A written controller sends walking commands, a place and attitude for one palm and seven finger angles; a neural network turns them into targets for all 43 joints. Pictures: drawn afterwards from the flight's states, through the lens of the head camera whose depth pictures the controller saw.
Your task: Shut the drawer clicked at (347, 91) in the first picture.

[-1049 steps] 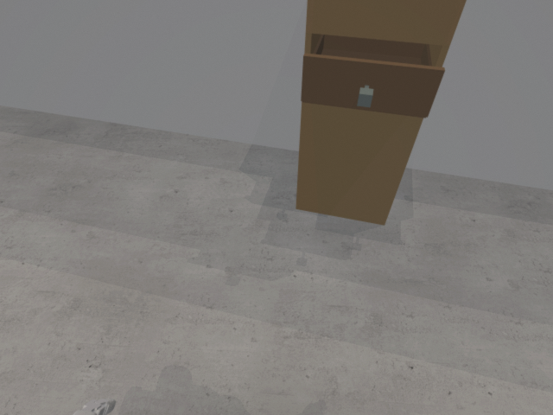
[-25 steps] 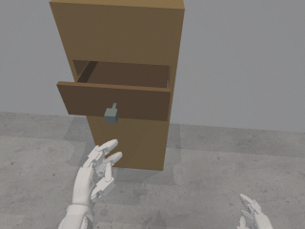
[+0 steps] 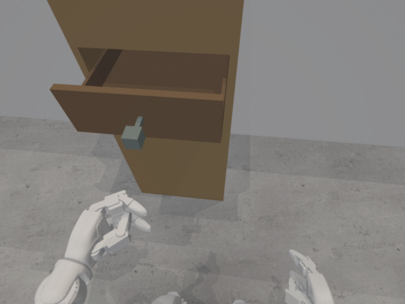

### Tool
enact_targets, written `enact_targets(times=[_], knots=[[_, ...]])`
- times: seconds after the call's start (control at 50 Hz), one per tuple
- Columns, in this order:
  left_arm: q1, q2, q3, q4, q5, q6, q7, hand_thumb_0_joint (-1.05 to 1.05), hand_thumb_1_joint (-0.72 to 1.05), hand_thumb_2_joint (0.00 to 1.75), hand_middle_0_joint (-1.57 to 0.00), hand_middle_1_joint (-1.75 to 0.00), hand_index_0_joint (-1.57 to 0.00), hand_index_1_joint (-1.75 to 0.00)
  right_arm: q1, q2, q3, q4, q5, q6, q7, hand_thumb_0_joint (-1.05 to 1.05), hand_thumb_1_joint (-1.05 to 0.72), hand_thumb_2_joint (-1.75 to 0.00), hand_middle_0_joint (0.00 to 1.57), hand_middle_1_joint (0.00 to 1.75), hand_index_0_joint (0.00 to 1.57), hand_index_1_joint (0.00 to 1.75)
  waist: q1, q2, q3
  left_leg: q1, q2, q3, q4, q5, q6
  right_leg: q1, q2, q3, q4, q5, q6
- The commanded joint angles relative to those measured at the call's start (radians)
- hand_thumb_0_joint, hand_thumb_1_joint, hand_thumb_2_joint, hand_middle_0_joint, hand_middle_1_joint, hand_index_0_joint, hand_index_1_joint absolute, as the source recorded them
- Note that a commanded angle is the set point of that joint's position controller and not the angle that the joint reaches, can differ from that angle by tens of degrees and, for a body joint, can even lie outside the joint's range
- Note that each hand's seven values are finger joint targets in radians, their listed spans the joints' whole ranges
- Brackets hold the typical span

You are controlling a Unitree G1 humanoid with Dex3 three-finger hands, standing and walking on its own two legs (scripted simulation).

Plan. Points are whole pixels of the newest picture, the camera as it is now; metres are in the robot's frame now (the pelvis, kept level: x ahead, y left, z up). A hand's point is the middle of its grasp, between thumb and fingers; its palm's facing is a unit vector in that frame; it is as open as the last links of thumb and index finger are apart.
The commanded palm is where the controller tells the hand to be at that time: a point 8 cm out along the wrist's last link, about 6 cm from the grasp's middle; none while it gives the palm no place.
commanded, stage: raise the hand and make a fist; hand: left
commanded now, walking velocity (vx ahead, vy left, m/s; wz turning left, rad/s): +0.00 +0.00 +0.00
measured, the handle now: (136, 131) +0.47 +0.17 +0.04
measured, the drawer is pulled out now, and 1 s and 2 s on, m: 0.16 0.16 0.16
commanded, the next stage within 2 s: bring the fist close to the handle in 1.06 s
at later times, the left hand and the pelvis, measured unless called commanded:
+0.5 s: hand (89, 209) +0.24 +0.18 +0.14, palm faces -0.07 -1.00 -0.04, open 3.2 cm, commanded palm +0.22 +0.23 +0.13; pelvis +0.01 +0.04 +0.02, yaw -2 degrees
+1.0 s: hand (102, 199) +0.26 +0.16 +0.14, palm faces -0.11 -0.99 -0.03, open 3.3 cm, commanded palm +0.24 +0.22 +0.15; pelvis +0.00 +0.05 +0.04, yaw -3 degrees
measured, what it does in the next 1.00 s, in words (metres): stands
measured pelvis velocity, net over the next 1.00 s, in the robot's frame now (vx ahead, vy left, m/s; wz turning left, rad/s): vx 0.00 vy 0.05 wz -0.04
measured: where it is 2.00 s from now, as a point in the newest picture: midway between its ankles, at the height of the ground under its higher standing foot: outside the picture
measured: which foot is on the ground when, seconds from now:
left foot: down 0.00-1.00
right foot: down 0.00-1.00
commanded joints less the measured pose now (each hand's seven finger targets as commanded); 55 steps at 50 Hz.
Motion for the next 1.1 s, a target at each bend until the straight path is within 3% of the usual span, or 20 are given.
enact_targets(times=[0.0, 0.04, 0.1, 0.14, 0.18, 0.22, 0.26, 0.3, 0.36, 0.42, 0.48, 0.56, 0.66, 0.68, 0.72, 0.8, 0.86, 0.92, 1.0, 1.08], knots=[[0.170, 0.112, 0.257, -0.335, -0.095, -0.096, 0.158, 0.00, 0.90, 0.90, -1.06, -1.23, -1.06, -1.23, -0.084, -0.116, -0.077, -0.193, 0.001, -0.067, -0.021, 0.00, -0.90, -0.90, 0.20, 0.30, 0.20, 0.30, 0.079, -0.140, -0.320, 0.112, 0.002, -0.081, -0.122, 0.336, -0.007, 0.466, -0.131, 0.247, -0.184, 0.860, 0.177], [0.192, 0.076, 0.193, -0.329, -0.065, -0.146, 0.150, 0.00, 0.90, 0.90, -1.10, -1.27, -1.10, -1.27, -0.053, -0.129, -0.088, -0.172, 0.001, -0.082, -0.014, 0.00, -0.90, -0.90, 0.20, 0.30, 0.20, 0.30, 0.044, -0.141, -0.216, 0.103, 0.003, -0.070, -0.141, 0.321, -0.003, 0.385, -0.122, 0.237, -0.202, 0.850, 0.186], [0.203, 0.040, 0.085, -0.290, -0.023, -0.189, 0.085, 0.00, 0.90, 0.90, -1.16, -1.34, -1.16, -1.34, -0.051, -0.154, -0.095, -0.149, 0.003, -0.108, -0.004, 0.00, -0.90, -0.90, 0.20, 0.30, 0.20, 0.30, -0.001, -0.087, -0.088, 0.116, 0.001, -0.080, -0.145, 0.317, 0.008, 0.259, -0.100, 0.217, -0.221, 0.687, 0.180], [0.226, 0.041, 0.065, -0.273, -0.031, -0.183, 0.039, 0.00, 0.90, 0.90, -1.20, -1.38, -1.20, -1.38, -0.039, -0.167, -0.103, -0.153, 0.012, -0.125, -0.009, 0.00, -0.90, -0.90, 0.20, 0.30, 0.20, 0.30, -0.010, -0.062, -0.094, 0.153, 0.003, -0.078, -0.152, 0.301, 0.010, 0.217, -0.089, 0.206, -0.247, 0.564, 0.171], [0.222, 0.062, 0.086, -0.312, -0.052, -0.172, 0.021, 0.00, 0.90, 0.90, -1.24, -1.43, -1.24, -1.43, -0.026, -0.175, -0.110, -0.161, 0.015, -0.145, -0.018, 0.00, -0.90, -0.90, 0.20, 0.30, 0.20, 0.30, -0.002, -0.067, -0.169, 0.190, 0.000, -0.078, -0.157, 0.311, 0.012, 0.246, -0.089, 0.204, -0.261, 0.531, 0.165], [0.150, 0.098, 0.120, -0.362, -0.062, -0.166, 0.040, 0.00, 0.90, 0.90, -1.28, -1.47, -1.28, -1.47, -0.019, -0.179, -0.107, -0.155, 0.013, -0.146, -0.025, 0.00, -0.90, -0.90, 0.20, 0.30, 0.20, 0.30, -0.004, -0.076, -0.193, 0.205, -0.001, -0.083, -0.170, 0.305, 0.015, 0.266, -0.088, 0.211, -0.275, 0.510, 0.162], [0.094, 0.105, 0.125, -0.442, -0.054, -0.183, 0.085, 0.00, 0.90, 0.90, -1.32, -1.51, -1.32, -1.51, -0.024, -0.167, -0.101, -0.156, 0.008, -0.159, -0.031, 0.00, -0.90, -0.90, 0.20, 0.30, 0.20, 0.30, 0.004, 0.001, -0.217, 0.265, 0.002, -0.080, -0.197, 0.336, 0.015, 0.263, -0.072, 0.164, -0.259, 0.488, 0.123], [-0.010, 0.110, 0.104, -0.494, -0.032, -0.200, 0.142, 0.00, 0.90, 0.90, -1.36, -1.56, -1.36, -1.56, -0.025, -0.166, -0.090, -0.147, 0.002, -0.163, -0.031, 0.00, -0.90, -0.90, 0.20, 0.30, 0.20, 0.30, -0.005, 0.042, -0.180, 0.312, 0.010, -0.089, -0.215, 0.348, 0.017, 0.211, -0.048, 0.130, -0.251, 0.411, 0.094], [-0.020, 0.066, 0.064, -0.410, -0.015, -0.179, 0.180, 0.00, 0.90, 0.90, -1.40, -1.60, -1.40, -1.60, -0.030, -0.167, -0.081, -0.141, -0.002, -0.160, -0.024, 0.00, -0.90, -0.90, 0.20, 0.30, 0.20, 0.30, -0.010, 0.014, -0.124, 0.319, 0.018, -0.108, -0.244, 0.319, 0.010, 0.175, -0.035, 0.099, -0.261, 0.339, 0.078], [-0.019, 0.036, 0.008, -0.302, 0.005, -0.093, 0.157, 0.00, 0.90, 0.90, -1.40, -1.60, -1.40, -1.60, -0.036, -0.178, -0.075, -0.149, 0.004, -0.141, -0.019, 0.00, -0.90, -0.90, 0.20, 0.30, 0.20, 0.30, -0.009, -0.031, -0.081, 0.315, 0.021, -0.110, -0.272, 0.297, 0.010, 0.189, -0.034, 0.098, -0.290, 0.327, 0.080], [-0.103, 0.024, -0.042, -0.303, 0.015, 0.010, 0.128, 0.00, 0.90, 0.90, -1.40, -1.60, -1.40, -1.60, -0.050, -0.179, -0.065, -0.169, 0.016, -0.130, -0.024, 0.00, -0.90, -0.90, 0.20, 0.30, 0.20, 0.30, 0.001, 0.003, -0.082, 0.351, 0.026, -0.125, -0.313, 0.294, 0.003, 0.220, -0.038, 0.092, -0.311, 0.316, 0.073], [-0.228, 0.062, 0.007, -0.382, 0.023, 0.085, 0.161, 0.00, 0.90, 0.90, -1.40, -1.60, -1.40, -1.60, -0.070, -0.166, -0.051, -0.180, 0.009, -0.119, -0.027, 0.00, -0.90, -0.90, 0.20, 0.30, 0.20, 0.30, 0.019, -0.022, -0.142, 0.413, 0.030, -0.128, -0.342, 0.362, -0.001, 0.279, -0.038, 0.084, -0.321, 0.366, 0.069], [-0.292, 0.053, 0.046, -0.368, 0.023, 0.084, 0.233, 0.00, 0.90, 0.90, -1.40, -1.60, -1.40, -1.60, -0.089, -0.150, -0.038, -0.153, 0.002, -0.120, -0.017, 0.00, -0.90, -0.90, 0.20, 0.30, 0.20, 0.30, 0.026, -0.032, -0.099, 0.443, 0.040, -0.136, -0.380, 0.354, -0.019, 0.278, -0.027, 0.073, -0.340, 0.320, 0.063], [-0.266, 0.008, 0.005, -0.357, 0.025, 0.086, 0.230, 0.00, 0.90, 0.90, -1.40, -1.60, -1.40, -1.60, -0.094, -0.148, -0.037, -0.154, 0.003, -0.120, -0.012, 0.00, -0.90, -0.90, 0.20, 0.30, 0.20, 0.30, 0.025, -0.014, -0.088, 0.448, 0.040, -0.139, -0.384, 0.357, -0.024, 0.271, -0.029, 0.069, -0.340, 0.317, 0.062], [-0.191, -0.004, -0.002, -0.293, 0.030, 0.110, 0.221, 0.00, 0.90, 0.90, -1.40, -1.60, -1.40, -1.60, -0.086, -0.154, -0.041, -0.147, 0.004, -0.110, -0.005, 0.00, -0.90, -0.90, 0.20, 0.30, 0.20, 0.30, 0.031, -0.028, -0.068, 0.436, 0.037, -0.128, -0.388, 0.368, -0.025, 0.288, -0.030, 0.072, -0.352, 0.339, 0.062], [-0.232, 0.004, -0.037, -0.290, 0.050, 0.150, 0.194, 0.00, 0.90, 0.90, -1.40, -1.60, -1.40, -1.60, -0.089, -0.168, -0.049, -0.156, 0.010, -0.095, -0.005, 0.00, -0.90, -0.90, 0.20, 0.30, 0.20, 0.30, 0.015, -0.045, -0.050, 0.429, 0.034, -0.127, -0.395, 0.330, -0.019, 0.290, -0.035, 0.079, -0.370, 0.319, 0.064], [-0.336, 0.007, -0.046, -0.382, 0.054, 0.131, 0.205, 0.00, 0.90, 0.90, -1.40, -1.60, -1.40, -1.60, -0.096, -0.159, -0.049, -0.164, 0.006, -0.101, -0.009, 0.00, -0.90, -0.90, 0.20, 0.30, 0.20, 0.30, 0.013, 0.015, -0.096, 0.479, 0.034, -0.138, -0.401, 0.325, -0.022, 0.283, -0.035, 0.081, -0.369, 0.298, 0.061], [-0.328, 0.046, 0.003, -0.441, 0.052, 0.077, 0.240, 0.00, 0.90, 0.90, -1.40, -1.60, -1.40, -1.60, -0.091, -0.155, -0.047, -0.155, -0.005, -0.112, -0.008, 0.00, -0.90, -0.90, 0.20, 0.30, 0.20, 0.30, 0.029, 0.009, -0.155, 0.501, 0.034, -0.135, -0.399, 0.374, -0.022, 0.313, -0.032, 0.085, -0.361, 0.325, 0.059], [-0.291, 0.035, 0.009, -0.362, 0.057, 0.048, 0.263, 0.00, 0.90, 0.90, -1.40, -1.60, -1.40, -1.60, -0.081, -0.156, -0.047, -0.129, -0.006, -0.112, 0.001, 0.00, -0.90, -0.90, 0.20, 0.30, 0.20, 0.30, 0.019, -0.021, -0.099, 0.475, 0.035, -0.128, -0.396, 0.373, -0.024, 0.302, -0.029, 0.081, -0.364, 0.331, 0.061], [-0.267, -0.003, -0.030, -0.261, 0.054, 0.097, 0.232, 0.00, 0.90, 0.90, -1.40, -1.60, -1.40, -1.60, -0.094, -0.165, -0.049, -0.134, 0.003, -0.096, 0.005, 0.00, -0.90, -0.90, 0.20, 0.30, 0.20, 0.30, 0.011, -0.016, -0.036, 0.442, 0.024, -0.112, -0.400, 0.308, -0.016, 0.293, -0.033, 0.090, -0.388, 0.318, 0.064]])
